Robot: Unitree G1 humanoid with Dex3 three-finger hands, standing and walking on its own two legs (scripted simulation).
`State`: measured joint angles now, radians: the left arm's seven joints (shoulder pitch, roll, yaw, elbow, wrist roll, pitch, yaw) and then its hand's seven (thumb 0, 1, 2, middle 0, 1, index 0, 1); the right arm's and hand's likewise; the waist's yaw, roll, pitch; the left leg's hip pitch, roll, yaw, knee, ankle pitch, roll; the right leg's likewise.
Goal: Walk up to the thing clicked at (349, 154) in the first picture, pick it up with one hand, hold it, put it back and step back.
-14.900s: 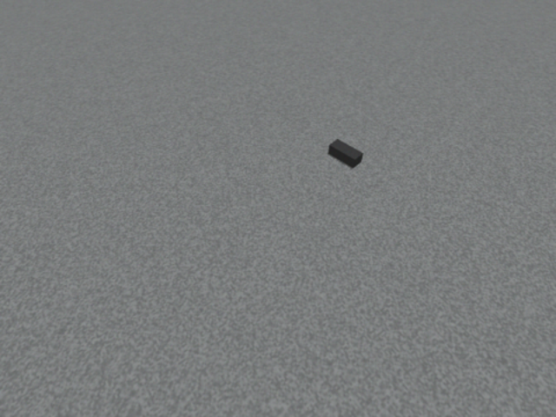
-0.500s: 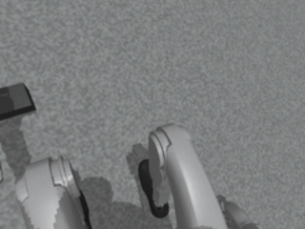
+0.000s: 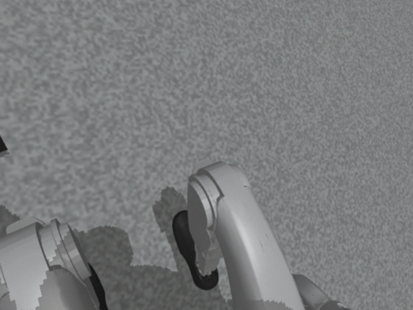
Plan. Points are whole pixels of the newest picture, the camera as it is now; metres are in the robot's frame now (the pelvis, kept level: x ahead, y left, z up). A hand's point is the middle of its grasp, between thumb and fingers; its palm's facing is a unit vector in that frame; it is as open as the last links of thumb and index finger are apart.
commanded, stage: rest palm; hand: left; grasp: from above
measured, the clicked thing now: out of the picture +0.46 +0.34 -0.27
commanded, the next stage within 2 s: close in 0.46 s
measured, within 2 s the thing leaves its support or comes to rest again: neither
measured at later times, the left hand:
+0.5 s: hand out of the picture +0.44 +0.33 -0.24, palm faces -0.45 -0.17 -0.88, open 14.1 cm
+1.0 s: hand out of the picture +0.44 +0.33 -0.24, palm faces -0.44 -0.17 -0.88, open 13.3 cm
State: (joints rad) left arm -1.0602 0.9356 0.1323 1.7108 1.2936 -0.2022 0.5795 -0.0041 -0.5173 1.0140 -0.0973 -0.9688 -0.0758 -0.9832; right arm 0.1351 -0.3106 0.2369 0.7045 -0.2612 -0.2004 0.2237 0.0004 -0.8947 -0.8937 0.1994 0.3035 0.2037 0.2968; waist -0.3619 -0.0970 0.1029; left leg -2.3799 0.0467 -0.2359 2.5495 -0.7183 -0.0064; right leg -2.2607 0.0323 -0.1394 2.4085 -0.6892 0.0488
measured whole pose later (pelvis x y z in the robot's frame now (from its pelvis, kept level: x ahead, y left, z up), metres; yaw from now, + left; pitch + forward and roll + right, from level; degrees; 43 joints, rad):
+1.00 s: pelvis +0.00 +0.00 +0.00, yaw -2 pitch +28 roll -14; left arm -1.07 1.02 0.16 1.76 1.26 -0.18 0.61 0.00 -0.38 0.91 -0.18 -0.95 -0.17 -0.95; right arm 0.08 -0.35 0.29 0.68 -0.28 -0.26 0.27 0.00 -0.90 -0.90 0.20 0.30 0.20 0.30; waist -0.38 -0.13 0.17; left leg -2.36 0.05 -0.27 2.57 -0.73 0.00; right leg -2.24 0.05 -0.17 2.40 -0.68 0.06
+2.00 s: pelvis -0.01 +0.00 +0.00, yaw -2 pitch +28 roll -14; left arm -1.05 1.01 0.14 1.73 1.25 -0.20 0.59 0.00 0.07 0.48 -0.55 -0.71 -0.60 -0.64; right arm 0.09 -0.35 0.29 0.67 -0.27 -0.23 0.25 0.00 -0.90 -0.90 0.20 0.30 0.20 0.30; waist -0.38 -0.13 0.16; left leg -2.36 0.05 -0.27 2.56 -0.72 0.00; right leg -2.23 0.05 -0.17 2.38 -0.67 0.06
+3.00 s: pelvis -0.01 +0.00 +0.03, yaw +3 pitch +33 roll -10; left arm -0.95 0.78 0.08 1.37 1.19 -0.15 0.28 0.00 0.01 0.43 -0.73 -0.52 -0.77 -0.46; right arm 0.15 -0.31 0.12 0.68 -0.14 -0.09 0.22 0.00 -0.90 -0.89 0.20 0.30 0.20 0.30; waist -0.25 0.00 -0.02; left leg -2.34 0.03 -0.18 2.43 -0.68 0.00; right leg -2.23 0.01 -0.10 2.33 -0.67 0.04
